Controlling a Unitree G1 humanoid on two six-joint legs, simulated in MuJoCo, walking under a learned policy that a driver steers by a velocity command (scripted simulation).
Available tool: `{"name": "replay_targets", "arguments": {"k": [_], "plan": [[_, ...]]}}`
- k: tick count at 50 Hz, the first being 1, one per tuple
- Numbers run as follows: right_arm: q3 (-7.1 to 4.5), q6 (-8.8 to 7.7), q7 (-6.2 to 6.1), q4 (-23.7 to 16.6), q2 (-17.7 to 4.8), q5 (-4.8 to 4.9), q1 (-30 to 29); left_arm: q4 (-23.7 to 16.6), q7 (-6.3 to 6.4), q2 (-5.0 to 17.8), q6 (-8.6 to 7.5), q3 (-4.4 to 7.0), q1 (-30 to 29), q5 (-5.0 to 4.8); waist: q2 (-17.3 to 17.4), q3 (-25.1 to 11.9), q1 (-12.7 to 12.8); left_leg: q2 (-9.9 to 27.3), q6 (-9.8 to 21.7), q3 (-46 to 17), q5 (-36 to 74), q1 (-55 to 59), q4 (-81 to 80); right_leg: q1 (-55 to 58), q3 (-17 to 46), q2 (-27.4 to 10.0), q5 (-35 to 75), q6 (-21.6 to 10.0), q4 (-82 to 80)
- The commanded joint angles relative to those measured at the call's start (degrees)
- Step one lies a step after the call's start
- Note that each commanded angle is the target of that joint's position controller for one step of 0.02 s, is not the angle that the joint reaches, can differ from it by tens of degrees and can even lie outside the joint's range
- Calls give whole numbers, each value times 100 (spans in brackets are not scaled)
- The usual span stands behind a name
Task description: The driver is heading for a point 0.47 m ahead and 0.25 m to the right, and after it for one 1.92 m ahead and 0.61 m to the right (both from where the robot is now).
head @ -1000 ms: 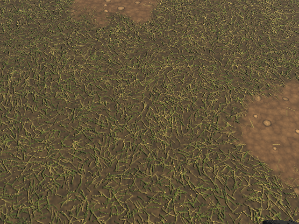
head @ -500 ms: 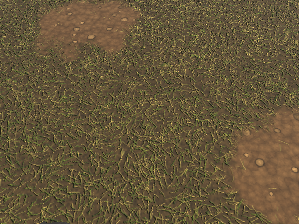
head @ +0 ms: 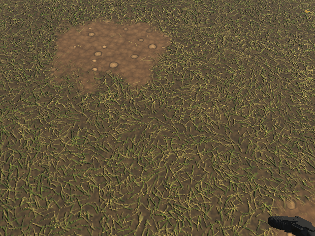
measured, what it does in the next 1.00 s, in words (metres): walks ahead, turning right: right foot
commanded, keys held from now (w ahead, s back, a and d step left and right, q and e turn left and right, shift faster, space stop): w+e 0.82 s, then w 0.18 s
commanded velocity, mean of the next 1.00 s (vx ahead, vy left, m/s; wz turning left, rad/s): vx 0.50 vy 0.00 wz -0.49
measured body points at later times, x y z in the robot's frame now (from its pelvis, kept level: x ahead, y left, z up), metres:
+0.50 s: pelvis +0.25 -0.03 +0.00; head +0.28 -0.05 +0.45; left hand +0.52 +0.15 -0.09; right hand +0.20 -0.31 -0.14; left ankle +0.12 +0.12 -0.72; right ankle +0.36 -0.16 -0.71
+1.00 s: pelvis +0.53 -0.12 +0.01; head +0.55 -0.15 +0.46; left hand +0.70 +0.12 -0.10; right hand +0.61 -0.44 -0.07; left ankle +0.72 -0.09 -0.71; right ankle +0.36 -0.15 -0.72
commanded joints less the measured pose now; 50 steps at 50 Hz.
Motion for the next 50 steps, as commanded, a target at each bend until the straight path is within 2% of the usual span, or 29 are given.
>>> {"name": "replay_targets", "arguments": {"k": [1,2,3,4,5,7,10,14,18,21,23,24,25,26,27,28,29,30,31,32,33,35,37,41,43,45,48,49,50], "plan": [[-549,17,-79,291,-1769,-104,2376,-566,-4,-112,-182,-119,525,-19,2048,-2372,-853,2320,1325,-3835,-1199,5054,-767,-3600,291,307,-826,-161,4140],[-402,17,-80,201,-1144,-56,2178,-473,-7,602,-229,45,156,-162,1203,-1815,-1057,2123,1121,-3701,-1963,4578,-1081,-4123,776,-46,-701,-170,4729],[-322,0,-102,176,-899,-25,1810,-617,-9,809,-245,127,-326,-219,886,-1064,-1020,1960,892,-2811,-1856,3865,-1190,-4344,668,-284,-136,-216,4752],[-277,-18,-97,164,-782,-43,1437,-634,21,717,-225,132,-520,-182,509,-706,-838,1745,786,-2236,-1326,3162,-1363,-4122,579,-523,349,-180,4595],[-243,-37,-87,183,-624,-61,1178,-638,33,645,-180,164,-581,-115,510,-402,-700,1546,738,-1725,-895,2648,-1558,-3951,592,-664,677,-147,4323],[-240,-103,-93,251,-538,-115,971,-620,12,412,-42,169,-399,-136,641,-268,-476,1381,716,-1065,-369,2119,-1876,-3498,581,-820,1013,-92,4134],[-301,-156,-140,397,-681,-119,968,-787,12,244,104,168,-621,-100,414,-26,-397,1393,804,-399,299,1957,-2095,-3792,582,-871,1438,-2,3813],[-351,-97,-226,541,-850,-129,1069,-1000,-85,162,84,142,-1113,-62,297,149,-508,1271,739,358,593,2146,-2199,-3949,437,-817,2473,48,2593],[-410,6,-278,686,-1032,-53,1367,-1324,-229,53,55,64,-1909,-34,155,388,-813,1373,679,823,750,2568,-2167,-3931,-5,-719,2810,-65,1606],[-460,134,-277,802,-1140,41,1547,-1569,-320,106,67,68,-2231,-44,200,471,-852,1541,583,1010,1295,3180,-1843,-4015,-225,-610,2362,-244,1241],[-503,215,-293,786,-1287,92,1442,-1653,-357,251,90,142,-2095,-46,362,265,-648,1568,461,1180,2883,3398,-1262,-3535,-514,-325,1822,-448,1156],[-528,258,-308,763,-1371,123,1376,-1629,-356,373,112,213,-1809,-51,479,35,-447,1553,399,1245,3831,3439,-739,-3075,-685,-108,1517,-571,1188],[-539,309,-316,737,-1422,147,1279,-1497,-341,569,128,334,-1185,-72,487,-301,-68,1452,307,1339,4394,3306,164,-2268,-815,148,1423,-736,1052],[-498,320,-324,707,-1348,153,1213,-1235,-265,910,147,536,-212,-81,317,-790,434,1206,94,1448,3924,2639,1486,-783,-709,358,1779,-966,648],[-332,259,-311,572,-847,-97,1392,-1088,-132,1486,205,692,371,-101,-831,-1190,408,781,-194,1429,460,952,3403,805,1025,-722,2055,-1342,563],[-158,54,-238,256,-360,-99,1675,-1317,-168,1773,103,673,-5,-84,-1660,-1973,-174,-453,-447,276,-3156,-1146,5086,2227,4456,-1874,645,-2527,-520],[-259,-161,-155,184,-912,135,954,-1373,-230,1228,14,511,49,-53,-716,-1879,253,-155,-290,-584,-2895,-1771,5289,2132,4442,-1914,447,-2253,-1044],[-272,-265,-125,58,-968,266,630,-1351,-231,991,-69,443,-134,-26,-546,-1146,172,78,-129,-515,-2388,-2002,4997,1502,3620,-1737,770,-2023,-1031],[-265,-295,-171,143,-901,167,656,-1397,-231,823,-115,388,-518,-34,-23,-675,-131,345,-111,-525,-1942,-1689,4465,612,2932,-1466,1417,-1811,-1013],[-317,-260,-210,220,-974,15,718,-1469,-202,611,-129,325,-856,-16,-47,-491,-335,513,-153,-539,-1678,-1271,3961,-33,2414,-1241,1970,-1679,-1056],[-341,-184,-198,247,-990,-20,831,-1559,-167,552,-132,287,-1001,47,-196,-425,-483,591,-203,-563,-1496,-916,3763,-452,2200,-1116,2316,-1644,-1168],[-335,-61,-199,226,-866,-85,857,-1569,-104,638,-153,304,-960,23,-177,-364,-558,555,-386,-458,-1293,-720,3295,-857,1909,-993,2886,-1676,-1300],[-294,2,-219,102,-734,-124,521,-1524,-19,802,-160,346,-761,5,-160,-217,-489,453,-561,-371,-787,-839,2621,-1072,1628,-862,3150,-1640,-1361],[-197,-28,-159,-136,-532,-79,-290,-1443,73,841,-96,363,-456,-31,-418,-53,-171,116,-645,-329,622,-517,889,-1330,1323,-508,2526,-1287,-1279],[-166,-66,-92,-202,-520,-24,-520,-1351,74,810,-91,350,-288,-35,-503,-28,-34,32,-605,-277,1064,-260,430,-1307,1355,-580,2231,-1199,-1271],[-171,-117,-28,-258,-600,-4,-657,-1220,73,731,-88,326,-90,-43,-522,13,49,39,-501,-345,1090,-280,180,-965,1519,-755,2150,-1180,-1069],[-213,-190,35,-289,-777,-8,-600,-1107,102,740,-43,327,29,-13,-646,61,-23,22,-255,-353,448,-313,-75,-319,1845,-1062,2537,-1113,-667],[-236,-210,34,-257,-837,-8,-438,-1092,107,766,-20,338,6,-2,-733,41,-115,-16,-151,-283,167,-146,-122,-189,1900,-1111,2906,-1068,-508],[-291,-233,17,-147,-927,-24,-34,-1111,105,756,0,328,-94,-5,-770,-119,-355,-139,-5,-127,73,382,-314,-146,1821,-992,3667,-977,-122]]}}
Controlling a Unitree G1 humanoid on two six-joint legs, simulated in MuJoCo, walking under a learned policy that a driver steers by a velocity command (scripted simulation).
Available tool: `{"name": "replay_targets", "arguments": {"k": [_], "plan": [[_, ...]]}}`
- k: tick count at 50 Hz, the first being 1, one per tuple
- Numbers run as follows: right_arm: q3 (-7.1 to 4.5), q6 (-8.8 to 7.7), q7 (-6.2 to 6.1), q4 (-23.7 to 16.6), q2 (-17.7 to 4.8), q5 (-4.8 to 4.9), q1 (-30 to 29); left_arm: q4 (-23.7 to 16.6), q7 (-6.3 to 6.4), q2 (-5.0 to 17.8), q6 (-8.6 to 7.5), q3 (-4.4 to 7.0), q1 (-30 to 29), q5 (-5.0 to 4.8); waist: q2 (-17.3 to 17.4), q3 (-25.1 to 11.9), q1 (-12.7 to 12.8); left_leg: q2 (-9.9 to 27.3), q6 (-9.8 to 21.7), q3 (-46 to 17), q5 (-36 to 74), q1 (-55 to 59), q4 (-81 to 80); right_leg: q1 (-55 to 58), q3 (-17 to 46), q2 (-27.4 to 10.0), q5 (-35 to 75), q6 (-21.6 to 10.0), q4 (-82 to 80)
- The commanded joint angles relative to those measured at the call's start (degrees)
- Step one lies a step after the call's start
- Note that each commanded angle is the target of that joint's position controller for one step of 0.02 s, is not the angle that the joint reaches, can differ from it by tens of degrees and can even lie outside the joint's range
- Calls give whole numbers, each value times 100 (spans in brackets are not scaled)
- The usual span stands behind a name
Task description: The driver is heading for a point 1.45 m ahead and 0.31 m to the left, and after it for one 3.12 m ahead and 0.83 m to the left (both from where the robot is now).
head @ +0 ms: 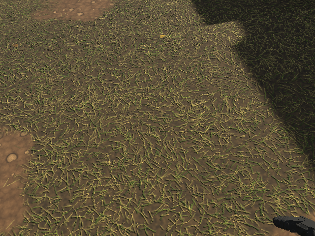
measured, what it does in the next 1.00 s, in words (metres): walks ahead: left foot, then right foot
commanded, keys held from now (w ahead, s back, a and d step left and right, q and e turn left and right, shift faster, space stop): w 1.00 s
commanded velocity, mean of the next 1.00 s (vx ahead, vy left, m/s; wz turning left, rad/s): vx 0.50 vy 0.00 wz -0.07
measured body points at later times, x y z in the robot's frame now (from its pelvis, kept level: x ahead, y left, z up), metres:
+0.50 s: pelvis +0.27 +0.00 +0.00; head +0.31 +0.00 +0.45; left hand +0.52 +0.21 -0.07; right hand +0.24 -0.28 -0.13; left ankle +0.15 +0.13 -0.73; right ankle +0.43 -0.14 -0.71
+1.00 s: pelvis +0.54 -0.03 +0.01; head +0.57 -0.03 +0.46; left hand +0.55 +0.26 -0.12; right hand +0.75 -0.27 -0.09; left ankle +0.73 +0.11 -0.70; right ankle +0.43 -0.13 -0.73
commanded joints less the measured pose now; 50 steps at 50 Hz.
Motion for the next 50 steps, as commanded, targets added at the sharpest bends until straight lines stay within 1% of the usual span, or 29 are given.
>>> {"name": "replay_targets", "arguments": {"k": [1,2,3,4,5,6,7,8,9,13,17,20,23,25,26,27,28,29,30,31,32,33,34,35,38,40,44,47,50], "plan": [[-344,-162,-33,-144,-986,-53,708,-256,13,687,-3,139,-61,35,-867,-582,-687,73,473,53,-184,1614,-135,-220,654,-1199,3911,-504,1014],[-418,-164,-52,-42,-1302,-123,1628,-365,11,466,-12,32,71,131,-240,-1487,-982,999,914,-997,-121,3294,133,-1166,315,-781,2829,-279,2624],[-536,-83,-4,259,-1636,-76,2217,-339,-16,51,-92,-82,943,-41,1625,-2104,-703,2124,1850,-3651,-1550,5065,-540,-3288,-177,95,-553,179,4533],[-394,-70,32,269,-1079,107,2222,-271,-8,573,-134,-17,647,-118,1033,-1688,-917,2126,1716,-4264,-3037,4918,-1065,-4080,200,-173,-954,158,5135],[-305,-41,10,189,-797,105,1811,-428,-14,856,-154,60,-120,-131,476,-824,-1003,1910,1441,-3417,-3031,4144,-1166,-4345,83,-430,-448,125,5201],[-252,3,-6,111,-726,18,1440,-537,-6,803,-169,43,-518,-62,73,-404,-872,1677,1311,-2753,-2424,3391,-1253,-4202,-180,-687,-24,125,5002],[-208,26,-14,109,-613,-29,1244,-597,-21,732,-194,51,-697,26,24,-111,-745,1477,1309,-2318,-1829,2829,-1383,-4076,-274,-877,275,146,4624],[-165,14,-31,114,-531,-84,1174,-592,-41,647,-196,59,-625,43,186,-109,-591,1299,1248,-1981,-1363,2519,-1484,-3757,-303,-1041,480,150,4354],[-150,8,-34,143,-492,-76,1182,-560,-53,540,-184,43,-529,29,303,-142,-528,1181,1245,-1743,-1053,2383,-1583,-3574,-372,-1086,548,176,4152],[-216,1,-98,308,-802,25,1401,-716,-54,277,-151,-54,-932,74,213,-27,-566,1190,1402,-1127,-120,2214,-1895,-3758,-620,-1216,1040,375,3068],[-228,80,-147,443,-924,83,1655,-853,-121,150,-203,-128,-1629,52,165,74,-794,938,1183,-484,149,2194,-1953,-3449,-810,-1085,2318,429,1659],[-221,142,-152,611,-965,116,2012,-987,-195,162,-238,-142,-2128,-1,159,183,-979,1029,1133,-398,119,2376,-1857,-3244,-916,-935,2679,415,1099],[-236,239,-171,739,-1026,134,2166,-1132,-281,258,-274,-123,-2415,-23,206,285,-956,1300,1047,-497,350,2904,-1597,-3310,-892,-862,2291,243,752],[-271,302,-201,766,-1134,138,2096,-1095,-308,416,-296,-63,-2169,-9,282,135,-720,1374,934,-470,1159,3142,-1186,-2848,-977,-738,1915,75,564],[-274,329,-216,750,-1163,150,1978,-954,-294,555,-301,18,-1667,19,277,-161,-397,1237,827,-292,2038,3091,-604,-2087,-1130,-585,1929,-59,383],[-222,342,-228,713,-1041,118,1961,-689,-248,832,-292,157,-800,45,164,-742,-11,950,667,-65,2310,2697,421,-785,-1114,-610,2052,-251,401],[-86,320,-241,534,-726,-51,1971,-506,-179,1273,-260,274,280,110,-574,-1655,347,585,446,201,618,1487,2275,974,175,-1760,2301,-653,636],[86,197,-192,498,-125,4,2686,-394,-223,1553,-229,308,380,89,-2077,-2250,-80,-371,172,72,-3256,-615,3982,2472,2747,-2816,1025,-1495,-54],[-56,102,-151,551,-774,121,2279,-441,-230,975,-221,163,328,32,-1369,-1883,156,-61,234,-493,-3430,-1262,4552,2201,2907,-2662,237,-1314,-410],[-123,39,-119,369,-975,220,1740,-474,-219,814,-231,89,-76,29,-1083,-1074,95,194,296,-361,-2887,-1539,4549,1466,2101,-2471,469,-1109,-546],[-113,26,-140,333,-900,185,1481,-513,-225,748,-234,56,-444,65,-643,-660,-75,438,264,-215,-2372,-1346,4311,698,1523,-2238,1096,-1021,-692],[-135,47,-150,323,-850,92,1378,-526,-245,616,-245,22,-695,104,-536,-366,-230,581,210,-187,-2062,-1155,4007,108,1114,-2046,1614,-996,-870],[-139,100,-144,347,-771,79,1503,-524,-249,536,-272,-3,-825,148,-681,-337,-417,705,172,-231,-1849,-814,3848,-269,851,-1925,1917,-976,-1030],[-123,159,-147,384,-658,82,1601,-495,-256,503,-304,-2,-868,132,-724,-330,-506,737,122,-217,-1755,-626,3703,-484,675,-1852,2046,-1006,-1189],[-92,283,-180,296,-500,21,1338,-323,-225,654,-379,41,-770,84,-615,-100,-563,788,-45,-146,-1315,-798,3110,-808,212,-1809,2419,-1099,-1487],[-75,279,-173,180,-460,-11,944,-205,-175,734,-360,61,-615,84,-521,28,-465,790,-114,-134,-680,-985,2439,-763,-36,-1743,2486,-1049,-1580],[-8,203,-93,-6,-330,20,166,20,-113,858,-308,74,-284,37,-514,193,-191,556,-93,76,410,-667,1063,-722,-521,-1544,2430,-824,-1616],[10,166,-18,-182,-357,68,-313,249,-98,920,-244,89,59,-4,-511,303,-26,439,-21,104,452,-677,577,-275,-508,-1731,2372,-797,-1471],[-11,125,73,-316,-469,78,-467,406,-62,972,-147,118,149,-30,-583,317,-94,369,191,70,-79,-717,250,336,-422,-1997,2767,-682,-1115]]}}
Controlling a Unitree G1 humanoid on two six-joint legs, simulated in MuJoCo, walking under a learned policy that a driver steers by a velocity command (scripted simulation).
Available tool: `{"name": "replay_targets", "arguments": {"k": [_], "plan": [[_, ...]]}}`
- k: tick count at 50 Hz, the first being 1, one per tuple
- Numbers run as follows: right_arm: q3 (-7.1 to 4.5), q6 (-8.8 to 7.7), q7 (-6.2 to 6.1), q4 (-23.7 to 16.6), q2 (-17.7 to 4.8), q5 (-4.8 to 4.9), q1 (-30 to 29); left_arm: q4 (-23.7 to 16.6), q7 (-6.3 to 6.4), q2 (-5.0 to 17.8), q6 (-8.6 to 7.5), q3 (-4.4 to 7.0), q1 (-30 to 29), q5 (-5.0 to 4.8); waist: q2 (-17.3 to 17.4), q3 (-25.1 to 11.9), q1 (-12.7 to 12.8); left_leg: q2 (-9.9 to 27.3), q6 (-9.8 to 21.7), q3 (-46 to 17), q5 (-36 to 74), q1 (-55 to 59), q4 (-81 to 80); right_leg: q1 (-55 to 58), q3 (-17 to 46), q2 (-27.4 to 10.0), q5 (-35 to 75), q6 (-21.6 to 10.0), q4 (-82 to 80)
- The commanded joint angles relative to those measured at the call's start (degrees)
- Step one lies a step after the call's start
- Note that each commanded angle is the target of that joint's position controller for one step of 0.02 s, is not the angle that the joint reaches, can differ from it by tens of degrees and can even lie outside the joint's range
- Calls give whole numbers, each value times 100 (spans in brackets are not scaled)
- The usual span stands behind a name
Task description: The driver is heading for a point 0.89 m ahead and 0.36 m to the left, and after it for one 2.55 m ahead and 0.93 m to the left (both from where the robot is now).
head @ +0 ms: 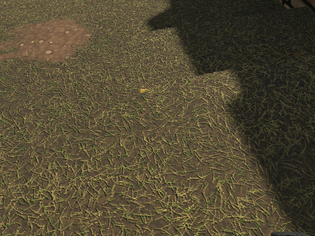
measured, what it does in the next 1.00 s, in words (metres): walks ahead, turning left: left foot, then right foot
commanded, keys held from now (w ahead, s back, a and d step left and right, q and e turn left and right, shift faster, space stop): w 0.16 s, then w+q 0.84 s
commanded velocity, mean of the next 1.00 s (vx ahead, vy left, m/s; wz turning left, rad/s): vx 0.50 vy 0.00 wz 0.36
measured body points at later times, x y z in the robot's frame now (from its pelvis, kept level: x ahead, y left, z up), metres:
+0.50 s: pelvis +0.27 +0.03 +0.00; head +0.30 +0.04 +0.45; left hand +0.48 +0.29 -0.08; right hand +0.29 -0.25 -0.12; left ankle +0.19 +0.13 -0.74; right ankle +0.46 -0.11 -0.70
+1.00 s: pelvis +0.53 +0.06 +0.00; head +0.55 +0.08 +0.45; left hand +0.43 +0.33 -0.13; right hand +0.82 -0.08 -0.09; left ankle +0.62 +0.25 -0.70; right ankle +0.47 -0.10 -0.74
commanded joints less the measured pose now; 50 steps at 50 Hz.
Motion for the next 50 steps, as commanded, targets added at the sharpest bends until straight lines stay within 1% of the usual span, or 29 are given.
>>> {"name": "replay_targets", "arguments": {"k": [1,2,3,4,5,6,7,8,9,10,11,14,17,22,24,27,28,29,30,31,32,33,34,35,38,42,45,48,50], "plan": [[-134,-130,75,-505,-577,14,-471,-106,65,1036,40,256,85,-31,-661,229,-198,-89,211,39,-443,51,-270,182,788,-1823,2414,-797,79],[-180,-141,75,-445,-674,8,-210,-102,77,1081,70,267,5,-29,-736,66,-365,-221,302,167,-636,489,-332,244,739,-1787,3126,-726,392],[-277,-145,52,-265,-827,-8,398,-109,90,1071,106,255,-103,-25,-724,-295,-710,-408,437,353,-626,1363,-471,157,553,-1585,3987,-604,1095],[-418,-139,-3,6,-1132,-34,1340,-157,110,903,123,179,-82,28,-566,-960,-1083,-220,649,176,-435,2827,-310,-434,317,-1278,3836,-425,2275],[-553,-112,-54,114,-1708,-143,2106,-336,83,398,44,6,415,111,495,-1916,-1058,1223,1392,-1935,-652,5126,-244,-2460,18,-600,1820,-51,4463],[-511,-64,-34,210,-1508,-24,2291,-232,49,199,-78,-67,580,67,1376,-2415,-1054,1822,1950,-3992,-1638,5879,-1189,-3815,520,54,-1608,123,5763],[-386,-62,-34,158,-1152,30,1991,-317,5,807,-181,86,122,-78,817,-1665,-1127,1643,1675,-3571,-2311,5363,-1407,-4451,927,-322,-1556,31,6261],[-338,-58,-56,73,-976,-5,1610,-458,-10,869,-233,100,-360,-163,513,-997,-1027,1432,1455,-2784,-2241,4575,-1517,-4594,759,-620,-1063,-49,6154],[-298,-67,-43,35,-862,-54,1264,-528,19,810,-240,99,-644,-87,164,-493,-860,1170,1370,-2266,-1784,3723,-1714,-4438,597,-850,-592,-35,5762],[-249,-89,-28,-6,-693,-102,1044,-529,51,786,-206,138,-686,17,173,-283,-672,958,1300,-1927,-1288,3143,-1869,-4116,624,-1016,-282,-15,5374],[-235,-94,-19,-25,-656,-132,948,-510,53,683,-161,131,-570,58,272,-242,-515,842,1315,-1766,-971,2789,-2010,-3794,633,-1061,-109,27,5204],[-300,-142,-63,36,-816,-47,1059,-574,85,474,-63,99,-653,128,169,-143,-392,732,1481,-1397,-448,2401,-2314,-3667,562,-1054,248,245,4483],[-367,-114,-177,132,-971,-8,1308,-781,87,401,-86,66,-1357,144,69,36,-550,544,1350,-1089,-385,2344,-2390,-3747,558,-939,1250,399,3253],[-411,-14,-270,304,-1067,74,1869,-1021,-30,341,-188,13,-2343,43,133,140,-885,459,1162,-1066,-654,2378,-2145,-3209,516,-585,2148,477,1908],[-423,40,-296,335,-1060,98,1994,-1101,-78,450,-237,34,-2537,15,173,147,-895,571,1110,-1317,-819,2643,-1886,-3112,621,-544,2007,426,1590],[-469,114,-334,297,-1104,76,1924,-1032,-96,696,-311,120,-2196,1,354,18,-619,675,954,-1656,-714,2829,-1347,-2453,604,-507,1426,251,1319],[-432,130,-333,261,-980,59,1894,-885,-69,825,-328,197,-1696,18,328,-227,-370,461,829,-1586,-448,2712,-877,-1717,519,-490,1307,109,1142],[-330,123,-310,158,-697,10,1837,-754,-28,1071,-359,293,-916,109,89,-882,-7,83,651,-1341,-579,2229,292,-419,897,-971,1204,-180,1297],[-204,63,-301,-34,-262,-1,2240,-658,16,1575,-318,430,-160,178,-1100,-1806,58,-670,256,-581,-2081,543,2266,1675,2608,-2263,716,-787,1254],[-182,-1,-294,-144,-324,113,2484,-533,-23,1458,-236,409,48,113,-2229,-2088,-39,-713,162,-545,-3792,-696,3511,2092,4428,-2887,-532,-1257,619],[-333,3,-300,-102,-900,188,2183,-638,-28,941,-228,267,-292,84,-1430,-1285,12,-359,167,-770,-3395,-1066,4026,1413,3901,-2654,-1121,-1046,438],[-378,35,-302,-169,-985,173,1800,-681,-19,719,-211,199,-610,84,-1059,-735,-37,-153,158,-615,-2916,-1054,4047,704,3041,-2416,-768,-844,352],[-386,72,-303,-203,-902,129,1657,-668,-27,561,-200,146,-921,104,-850,-380,-181,12,120,-543,-2538,-863,3848,69,2446,-2166,-221,-766,174],[-411,122,-288,-233,-816,95,1600,-648,-25,433,-202,109,-1118,134,-936,-165,-314,172,103,-557,-2277,-679,3616,-363,1992,-2005,202,-722,12],[-374,262,-235,-375,-496,102,1533,-534,-15,534,-267,165,-1235,151,-897,21,-460,327,15,-435,-1840,-410,3315,-897,1134,-1887,1019,-806,-381],[-341,284,-167,-608,-415,71,1119,-382,28,765,-273,250,-1149,149,-646,97,-415,333,-61,-372,-869,-556,2272,-739,297,-1847,1788,-848,-517],[-282,239,-44,-791,-328,65,550,-317,64,904,-214,283,-1020,111,-565,233,-207,239,0,-52,-191,-309,1315,-647,-268,-1764,1944,-738,-528],[-259,250,49,-1027,-333,66,62,-198,75,1057,-125,332,-742,32,-524,388,-60,159,122,164,-254,-300,763,-212,-523,-1905,2049,-644,-428],[-287,268,97,-1156,-416,61,-75,-140,70,1160,-45,371,-656,-30,-559,418,-100,47,273,311,-643,-237,558,148,-667,-2016,2602,-549,-159]]}}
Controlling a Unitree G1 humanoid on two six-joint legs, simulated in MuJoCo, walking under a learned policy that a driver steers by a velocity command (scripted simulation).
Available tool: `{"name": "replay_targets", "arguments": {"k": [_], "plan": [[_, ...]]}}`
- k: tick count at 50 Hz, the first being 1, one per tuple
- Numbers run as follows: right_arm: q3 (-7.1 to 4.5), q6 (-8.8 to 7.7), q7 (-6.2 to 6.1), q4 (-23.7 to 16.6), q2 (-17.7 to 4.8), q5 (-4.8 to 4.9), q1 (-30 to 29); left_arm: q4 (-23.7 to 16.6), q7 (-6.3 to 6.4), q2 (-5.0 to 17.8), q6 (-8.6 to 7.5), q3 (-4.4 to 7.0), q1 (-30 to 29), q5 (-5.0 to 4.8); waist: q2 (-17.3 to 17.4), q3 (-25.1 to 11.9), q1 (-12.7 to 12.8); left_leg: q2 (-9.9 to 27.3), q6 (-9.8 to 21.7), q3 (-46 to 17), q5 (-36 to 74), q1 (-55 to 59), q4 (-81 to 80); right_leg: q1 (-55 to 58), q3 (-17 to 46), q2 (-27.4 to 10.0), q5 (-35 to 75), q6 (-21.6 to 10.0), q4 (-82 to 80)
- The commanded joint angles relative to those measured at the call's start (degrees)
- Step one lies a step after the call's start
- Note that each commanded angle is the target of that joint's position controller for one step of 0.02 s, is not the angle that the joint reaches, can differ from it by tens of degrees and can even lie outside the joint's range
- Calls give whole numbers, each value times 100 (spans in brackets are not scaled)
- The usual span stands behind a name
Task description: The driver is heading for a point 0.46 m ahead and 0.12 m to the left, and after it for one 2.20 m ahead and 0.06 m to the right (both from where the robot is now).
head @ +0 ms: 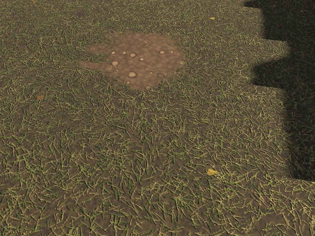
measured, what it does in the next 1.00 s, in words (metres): walks ahead, turning left: left foot, then right foot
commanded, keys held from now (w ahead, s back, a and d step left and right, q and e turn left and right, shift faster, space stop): w+q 0.38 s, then q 0.18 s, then e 0.44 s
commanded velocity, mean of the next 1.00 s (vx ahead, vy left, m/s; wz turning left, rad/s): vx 0.30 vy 0.00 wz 0.31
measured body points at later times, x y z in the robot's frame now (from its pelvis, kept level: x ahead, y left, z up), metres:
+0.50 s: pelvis +0.31 +0.05 -0.01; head +0.32 +0.06 +0.44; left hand +0.48 +0.32 -0.09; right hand +0.38 -0.19 -0.13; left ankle +0.17 +0.12 -0.74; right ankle +0.49 -0.03 -0.73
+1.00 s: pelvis +0.44 +0.06 +0.00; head +0.45 +0.07 +0.44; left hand +0.50 +0.37 -0.10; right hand +0.66 -0.17 -0.09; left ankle +0.35 +0.18 -0.73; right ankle +0.49 -0.03 -0.74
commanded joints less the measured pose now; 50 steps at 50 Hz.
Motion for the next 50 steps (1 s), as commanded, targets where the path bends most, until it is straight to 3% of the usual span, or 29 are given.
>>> {"name": "replay_targets", "arguments": {"k": [1,3,4,5,6,7,8,9,11,13,18,23,25,26,27,28,29,30,32,34,36,37,38,39,40,41,43,47,50], "plan": [[-95,-50,82,-589,-381,-12,-405,-299,31,1148,42,266,-220,-101,-570,185,-227,-218,247,316,-478,188,-278,84,326,-1659,3528,-813,85],[-269,-4,66,-458,-676,-21,352,-324,55,1292,131,309,-303,-165,-709,-348,-729,-686,520,664,-929,1348,-384,89,97,-1568,5351,-681,1394],[-252,-326,99,10,-825,-614,1666,-306,-284,578,-187,-37,29,1136,-409,-879,-1035,-794,813,73,222,3063,-567,-558,-56,-1549,4595,-678,2125],[-455,-393,-15,364,-1056,-663,2628,-135,-439,105,-216,-128,297,1081,-22,-1734,-1358,-534,1196,-455,221,5009,-299,-1816,-125,-1102,2359,-599,3622],[-394,-485,-67,392,-1449,-502,3038,-497,-620,-514,-336,-436,1065,1005,1250,-3033,-939,763,2448,-3712,-720,7479,-1181,-3877,710,-75,-1755,-299,4953],[-310,-538,-51,653,-943,-564,3260,-523,-623,141,-369,-295,-404,529,353,-1251,-1832,786,1755,-4322,-2199,6659,-2067,-5442,1710,131,-1346,-341,5716],[-291,-605,-48,647,-985,-413,2729,-782,-506,365,-407,-273,-971,408,320,-229,-1636,670,1441,-3663,-2843,5431,-2240,-5819,1919,-146,-803,-418,6134],[-149,-636,-25,604,-714,-334,2294,-793,-331,620,-408,-235,-936,461,137,-239,-1329,611,1506,-3489,-2510,4549,-2269,-5409,1985,-363,-545,-430,6120],[129,-690,68,576,-242,-434,1559,-810,-115,442,-339,-344,-597,684,30,-247,-601,504,1508,-2899,-1916,2956,-2352,-4505,2083,-596,-52,-472,5912],[213,-745,63,340,-169,-478,836,-859,-34,303,-179,-430,-521,568,53,-203,-286,362,1567,-2571,-1804,1852,-2776,-4046,2018,-627,62,-331,5443],[65,-774,295,425,-707,-533,1299,-1225,-100,-41,9,-657,-1397,433,-16,-48,-645,-264,1431,-1463,-328,840,-2630,-2806,1286,-372,1445,122,2919],[-147,-639,346,579,-876,-415,1979,-1381,-99,377,-161,-552,-2071,243,97,-143,-867,54,1160,-2143,1481,2617,-1829,-2990,1304,36,2163,11,1404],[-141,-618,325,453,-811,-397,1620,-1063,-15,788,-305,-366,-1150,93,-24,-582,-335,-363,532,-1991,2539,2443,-1080,-1474,1202,-25,3262,-521,1115],[-5,-646,332,236,-417,-353,1412,-872,55,1078,-374,-268,-114,-2,-509,-1674,31,-871,75,-1629,2290,1928,-78,345,1731,-803,5024,-1295,1419],[230,-727,234,173,417,-485,2498,-741,37,1397,-348,-134,843,82,-2011,-3322,-234,-1739,-427,-979,-1872,466,1828,2855,3963,-2819,6790,-3252,1371],[65,-649,217,279,-179,-430,2346,-764,39,1029,-221,-154,750,341,-1071,-2950,-29,-1414,-452,-754,-3615,-175,3057,2395,4410,-3136,5380,-3037,932],[-25,-512,115,100,-344,-411,1627,-869,94,1107,-205,-76,245,306,-794,-1688,-90,-971,-429,-617,-3377,-412,3547,997,3616,-2569,3924,-2290,692],[-80,-435,-40,179,-483,-511,1556,-1042,103,710,-177,-193,-483,200,-643,-1079,-431,-597,-443,-530,-2954,-105,3226,-273,2973,-2140,3286,-1863,305],[91,-403,-27,309,-66,-681,1602,-1214,-23,-265,-152,-529,-1167,38,-783,-969,-916,-144,-671,-556,-3066,825,2113,-1253,2190,-1488,3789,-1389,170],[226,-350,280,489,233,-487,1859,-1331,-161,180,-218,-379,-1810,-53,-578,-1005,-1280,-215,-1130,105,-2848,2178,423,-2262,1260,-686,4122,-980,471],[234,-363,487,662,-37,-124,1963,-1297,-387,840,-153,-104,-1986,122,-495,-864,-1230,-549,-1196,435,-574,2992,-857,-2899,1177,-338,3199,-972,984],[160,-433,436,626,-393,-130,2029,-1232,-498,856,-118,-58,-1743,215,-530,-848,-1163,-584,-973,392,-142,3128,-690,-3096,1565,-561,2686,-1018,1097],[51,-501,288,439,-775,-243,2041,-1160,-552,589,-137,-114,-1505,161,-359,-976,-1226,-290,-565,201,281,3155,-527,-3139,1908,-734,2251,-958,1207],[-68,-580,141,77,-1302,-255,1495,-1115,-525,437,-184,-109,-927,65,42,-901,-874,287,243,-173,939,2730,-986,-2863,1836,-580,1309,-772,1273],[-153,-607,87,-125,-1506,-284,845,-1107,-384,454,-219,-79,-541,76,332,-858,-510,804,1058,-684,559,2425,-1402,-2613,1315,-104,806,-522,1580],[-183,-556,38,-144,-1372,-283,551,-1204,-236,666,-222,-10,-748,112,328,-732,-513,958,1228,-881,-615,2274,-1643,-2547,1018,67,661,-458,1738],[-166,-496,-144,-232,-1061,-174,507,-1363,-82,739,-217,23,-1001,118,257,-596,-641,788,963,-798,-1380,2471,-1682,-2704,1130,-6,1184,-720,1765],[-181,-467,-428,-384,-990,-224,576,-1448,-99,731,-313,28,-834,114,122,-704,-679,720,716,-259,-865,2814,-1439,-2470,1431,-114,2290,-1140,1624],[-95,-325,-499,-643,-769,-332,290,-1450,-105,1205,-342,209,-296,28,-609,-1082,-373,-185,-114,436,-1666,2079,-358,-1128,3023,-862,3210,-2092,903]]}}
Velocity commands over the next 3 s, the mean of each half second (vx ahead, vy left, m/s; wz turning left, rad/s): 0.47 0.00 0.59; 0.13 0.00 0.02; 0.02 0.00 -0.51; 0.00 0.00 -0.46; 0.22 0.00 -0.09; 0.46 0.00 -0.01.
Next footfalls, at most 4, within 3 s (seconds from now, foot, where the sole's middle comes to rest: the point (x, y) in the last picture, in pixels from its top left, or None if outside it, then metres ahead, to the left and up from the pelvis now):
0.08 left None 0.21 0.13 -0.77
0.50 right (179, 220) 0.53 -0.02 -0.77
0.76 left None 0.39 0.19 -0.77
1.28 left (123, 231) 0.46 0.21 -0.77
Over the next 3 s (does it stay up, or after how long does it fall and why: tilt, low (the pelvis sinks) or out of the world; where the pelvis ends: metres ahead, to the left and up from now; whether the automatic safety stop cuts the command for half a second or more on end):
stays up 0.81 -0.04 -0.06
